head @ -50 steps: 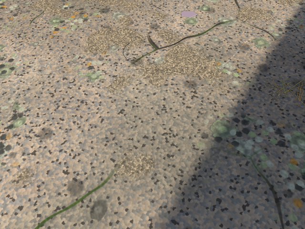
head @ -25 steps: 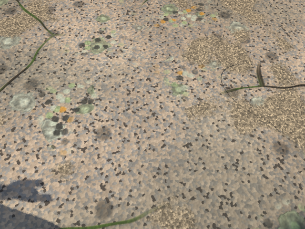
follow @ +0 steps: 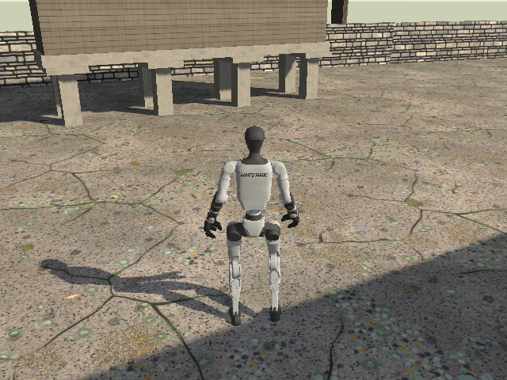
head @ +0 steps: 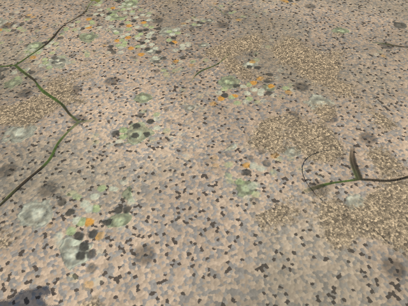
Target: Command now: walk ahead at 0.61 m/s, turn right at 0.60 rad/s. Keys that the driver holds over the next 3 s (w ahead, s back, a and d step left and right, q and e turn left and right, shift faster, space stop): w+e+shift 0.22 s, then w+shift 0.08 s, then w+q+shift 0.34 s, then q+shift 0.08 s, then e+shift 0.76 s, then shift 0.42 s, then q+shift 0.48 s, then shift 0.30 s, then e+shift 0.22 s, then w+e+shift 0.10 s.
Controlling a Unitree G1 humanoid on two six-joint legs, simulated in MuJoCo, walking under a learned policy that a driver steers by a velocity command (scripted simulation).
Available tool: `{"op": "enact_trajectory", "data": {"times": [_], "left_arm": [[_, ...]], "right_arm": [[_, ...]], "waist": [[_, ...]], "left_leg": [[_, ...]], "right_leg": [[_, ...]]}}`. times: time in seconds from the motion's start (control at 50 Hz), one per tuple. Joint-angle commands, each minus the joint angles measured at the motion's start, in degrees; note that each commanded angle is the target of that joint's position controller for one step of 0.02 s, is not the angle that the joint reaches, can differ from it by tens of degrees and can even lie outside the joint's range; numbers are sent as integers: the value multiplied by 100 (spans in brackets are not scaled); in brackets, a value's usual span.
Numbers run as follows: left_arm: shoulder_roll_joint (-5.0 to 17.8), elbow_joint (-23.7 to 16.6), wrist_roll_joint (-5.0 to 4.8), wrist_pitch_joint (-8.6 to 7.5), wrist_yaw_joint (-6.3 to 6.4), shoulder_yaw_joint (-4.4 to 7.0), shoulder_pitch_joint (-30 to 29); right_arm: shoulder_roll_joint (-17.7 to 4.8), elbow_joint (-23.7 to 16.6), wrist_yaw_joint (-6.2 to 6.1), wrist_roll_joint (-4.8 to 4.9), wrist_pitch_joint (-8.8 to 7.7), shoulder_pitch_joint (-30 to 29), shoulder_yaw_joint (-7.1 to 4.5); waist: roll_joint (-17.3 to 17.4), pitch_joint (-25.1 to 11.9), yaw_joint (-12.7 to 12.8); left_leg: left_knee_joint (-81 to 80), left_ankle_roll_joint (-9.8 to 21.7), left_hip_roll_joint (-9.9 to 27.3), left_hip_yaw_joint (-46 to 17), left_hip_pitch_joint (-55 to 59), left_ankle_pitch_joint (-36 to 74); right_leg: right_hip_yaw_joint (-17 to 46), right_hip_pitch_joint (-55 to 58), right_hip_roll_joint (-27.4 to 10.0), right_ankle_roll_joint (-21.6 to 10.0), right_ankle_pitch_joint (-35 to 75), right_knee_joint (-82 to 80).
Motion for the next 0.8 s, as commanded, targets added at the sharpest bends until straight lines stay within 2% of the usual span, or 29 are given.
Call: {"op": "enact_trajectory", "data": {"times": [0.02,0.04,0.08,0.1,0.12,0.14,0.16,0.18,0.2,0.22,0.26,0.28,0.3,0.38,0.46,0.5,0.54,0.58,0.6,0.62,0.64,0.66,0.68,0.7,0.72,0.74,0.76,0.78,0.8], "left_arm": [[401,-535,460,27,-326,113,-314],[373,-541,391,117,-463,146,-174],[428,-546,225,183,-540,169,158],[401,-417,217,179,-520,163,578],[474,-96,238,145,-463,203,1261],[691,186,302,73,-368,263,2116],[1006,-72,329,-20,-299,189,1897],[1238,-486,292,-17,-195,246,1213],[1370,-670,327,-36,-117,327,840],[1312,-737,312,-84,-88,351,752],[1022,-673,224,-242,-45,260,892],[724,-508,176,-336,-63,164,1237],[787,-454,180,-377,-48,187,1273],[652,-208,134,-496,-74,148,1683],[503,33,251,-567,-44,56,1879],[593,126,305,-608,13,32,1680],[816,191,361,-597,135,61,1658],[1069,146,510,-462,274,142,1357],[1242,54,518,-390,304,202,982],[1143,-131,466,-419,294,186,556],[285,-454,314,-574,116,6,584],[568,-752,282,-703,86,-65,436],[679,-796,288,-778,64,-93,149],[663,-838,317,-809,57,-132,47],[589,-922,403,-722,68,-150,-132],[535,-851,479,-570,62,-183,125],[679,-981,139,-706,41,-63,27],[635,-1022,112,-705,31,-88,50],[471,-1098,189,-722,29,-134,-170]], "right_arm": [[-946,-287,63,-340,-62,-75,-303],[-1056,-301,114,-392,-12,-335,-358],[-1133,-358,116,-372,52,-628,-386],[-1104,-394,107,-348,87,-835,-381],[-892,-408,101,-401,139,-927,-329],[-458,-520,138,-473,189,-1230,-181],[263,-843,181,-495,199,-1587,88],[129,-1279,245,-484,81,-1759,118],[-392,-1208,296,-485,-52,-1590,16],[-758,-948,317,-496,-123,-1324,-78],[-811,-638,357,-508,-58,-928,-102],[-738,-573,386,-500,5,-1000,-85],[-606,-608,410,-415,80,-1042,-46],[-465,-611,451,-292,154,-1546,28],[-291,-755,536,-216,132,-2178,142],[-274,-746,533,-187,118,-2081,171],[-465,-597,470,-214,134,-1644,130],[-840,-78,413,-200,141,-7,-8],[-1033,348,358,-172,140,1307,-122],[-1361,609,271,-201,162,2296,-288],[-1678,635,244,-221,244,1792,-390],[-1655,456,280,-143,201,1279,-420],[-1372,445,245,-140,151,1139,-382],[-1009,537,215,-153,124,1050,-298],[-877,548,181,-157,63,865,-245],[-753,536,157,-165,-7,707,-159],[-210,216,229,45,-243,377,16],[-339,286,225,111,-321,109,21],[-447,348,173,110,-364,115,11]], "waist": [[440,128,-58],[829,189,101],[842,281,335],[481,365,567],[-344,452,797],[-1626,619,1194],[-2128,1074,961],[-1901,992,711],[-1159,963,436],[-492,804,326],[-243,607,235],[-139,795,319],[-450,753,289],[-319,886,454],[-586,1258,601],[-590,1215,398],[-818,735,97],[-1044,-119,-699],[-967,-533,-1351],[-395,-815,-1820],[1688,-715,-909],[1027,-744,-766],[216,-207,-637],[-485,435,-310],[-712,733,-59],[-775,771,205],[-597,577,198],[-376,653,376],[-278,775,296]], "left_leg": [[-1575,626,1580,-1103,262,-2460],[-1526,464,1405,-699,-56,-2464],[-1249,243,1396,-282,-535,-2749],[-747,136,1295,-35,-881,-2981],[526,53,960,336,-1254,-2990],[2951,-53,440,671,-2293,-2685],[4729,-154,-231,35,-4199,-2526],[4956,-249,-119,-771,-4870,-1772],[4870,-279,176,-954,-4845,-1073],[4589,-329,291,-963,-4360,-566],[4017,-390,391,-835,-3600,-41],[3799,-359,404,-750,-3380,172],[3518,-383,292,-649,-3454,391],[2754,-142,162,-260,-3572,966],[1824,211,-36,150,-3181,1170],[1371,512,-306,277,-2473,1076],[1436,724,-777,556,-1660,754],[1553,920,-1145,533,-277,247],[1307,1064,-1100,345,981,59],[1221,1409,-473,-802,2423,-905],[271,2244,909,-4281,3717,-1793],[-614,2600,1261,-5665,3642,-1287],[-669,2473,1303,-5042,2990,-387],[-738,2255,1112,-4406,1887,927],[-677,2042,798,-3732,1066,2083],[-655,1872,734,-3109,550,3215],[-863,1748,541,-2910,455,3280],[-900,1540,404,-2381,14,3682],[-907,1302,103,-1836,-475,4486]], "right_leg": [[-246,-132,-12,-145,-133,-613],[-471,329,88,-175,-108,-799],[-814,1021,170,-256,189,-1121],[-993,1514,285,-314,374,-1460],[-892,2047,481,-397,-2,-1770],[232,2590,73,-648,-938,-2228],[2912,2419,-802,-1031,-2543,-3002],[4849,2477,-1384,-1507,-3167,-4630],[4934,2506,-1589,-1631,-3175,-4719],[4241,2434,-1339,-1531,-2412,-4381],[3146,2269,-810,-1265,-1434,-4372],[2641,2250,-594,-1106,-587,-4411],[2613,2447,-577,-1177,-300,-4522],[1462,3152,-284,-814,1490,-4543],[696,3248,-391,-601,2934,-4959],[133,3302,-467,-405,4833,-4822],[-188,3674,-622,-213,7888,-4035],[-352,3794,-742,-68,9400,-2040],[-458,3207,-705,-33,9275,-349],[-469,1665,-207,-66,6906,2058],[-65,-1340,1220,282,58,4332],[925,-2155,1028,116,21,4550],[1073,-2106,645,71,309,4132],[939,-1742,452,57,385,3484],[885,-1374,274,159,274,3027],[742,-1008,160,234,239,2726],[887,-911,104,203,237,2559],[652,-724,-57,214,454,1755],[306,-445,25,242,775,1110]]}}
